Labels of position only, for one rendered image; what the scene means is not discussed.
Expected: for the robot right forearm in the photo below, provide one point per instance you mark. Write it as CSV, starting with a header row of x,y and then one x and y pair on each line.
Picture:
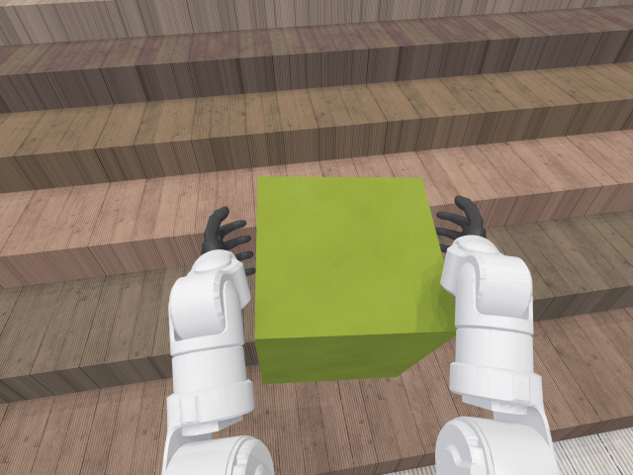
x,y
493,366

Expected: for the left robot hand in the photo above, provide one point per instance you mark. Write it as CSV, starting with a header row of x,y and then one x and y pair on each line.
x,y
214,235

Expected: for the robot left upper arm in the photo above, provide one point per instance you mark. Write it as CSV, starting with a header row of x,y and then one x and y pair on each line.
x,y
237,455

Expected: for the robot right upper arm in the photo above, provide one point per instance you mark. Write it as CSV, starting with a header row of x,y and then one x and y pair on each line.
x,y
476,446

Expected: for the carton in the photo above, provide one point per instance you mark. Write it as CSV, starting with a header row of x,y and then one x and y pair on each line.
x,y
347,283

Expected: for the right robot hand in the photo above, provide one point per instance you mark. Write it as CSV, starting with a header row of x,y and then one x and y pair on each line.
x,y
472,225

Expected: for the robot left forearm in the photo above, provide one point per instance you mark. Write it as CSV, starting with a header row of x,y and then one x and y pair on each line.
x,y
211,391

